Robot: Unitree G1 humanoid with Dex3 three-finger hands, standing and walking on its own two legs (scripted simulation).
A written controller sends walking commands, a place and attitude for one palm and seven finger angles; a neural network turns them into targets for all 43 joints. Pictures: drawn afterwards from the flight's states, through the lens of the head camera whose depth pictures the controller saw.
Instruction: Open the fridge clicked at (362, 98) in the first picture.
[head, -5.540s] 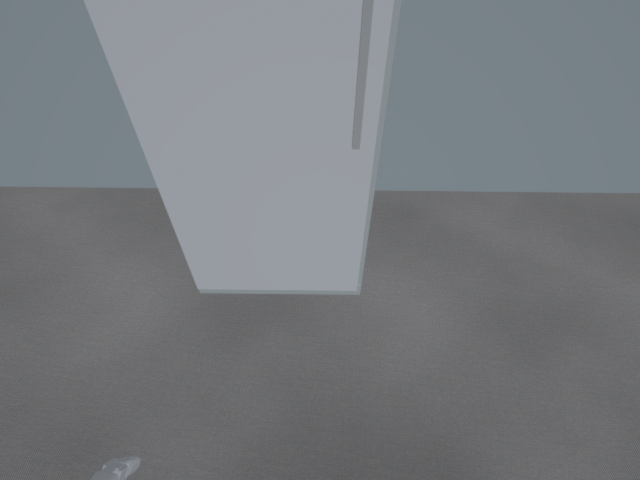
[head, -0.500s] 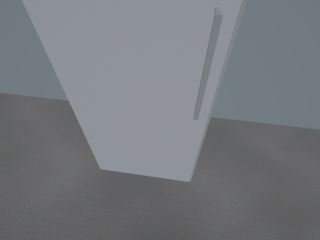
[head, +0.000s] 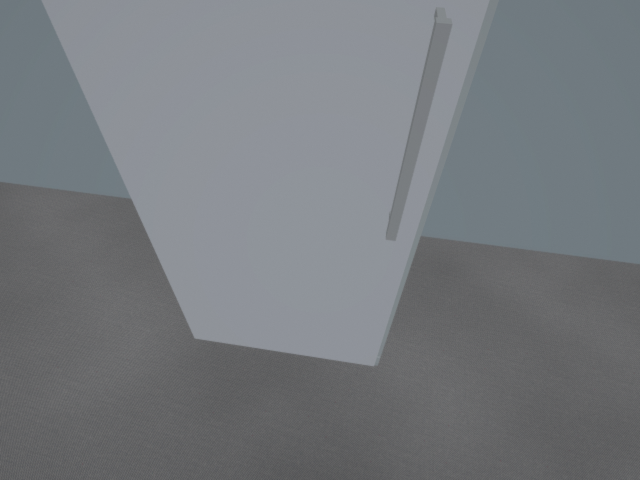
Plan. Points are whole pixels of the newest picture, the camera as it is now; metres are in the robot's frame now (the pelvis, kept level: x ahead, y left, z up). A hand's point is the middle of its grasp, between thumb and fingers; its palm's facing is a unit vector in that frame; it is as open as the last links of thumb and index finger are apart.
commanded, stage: look again from close up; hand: right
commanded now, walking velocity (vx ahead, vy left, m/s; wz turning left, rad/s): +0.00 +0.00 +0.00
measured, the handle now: (410, 146) +0.54 -0.09 +0.15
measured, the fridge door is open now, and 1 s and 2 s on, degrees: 0 0 0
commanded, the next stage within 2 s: raise the hand to about handle height in 0.60 s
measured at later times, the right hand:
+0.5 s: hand out of the picture +0.04 -0.18 -0.17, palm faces +0.00 +0.98 -0.22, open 7.4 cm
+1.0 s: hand (486, 412) +0.21 -0.17 +0.02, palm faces +0.12 +0.99 -0.05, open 8.0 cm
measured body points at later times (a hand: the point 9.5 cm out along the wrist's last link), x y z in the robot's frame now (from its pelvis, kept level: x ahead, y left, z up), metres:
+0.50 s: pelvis +0.01 +0.01 +0.00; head +0.03 +0.01 +0.45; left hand +0.06 +0.26 -0.14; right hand +0.04 -0.23 -0.15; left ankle -0.04 +0.15 -0.73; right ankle +0.04 -0.11 -0.73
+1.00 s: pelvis -0.02 +0.03 -0.03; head +0.00 +0.03 +0.42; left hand +0.17 +0.27 -0.10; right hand +0.20 -0.22 +0.03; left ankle -0.04 +0.15 -0.73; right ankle +0.04 -0.11 -0.73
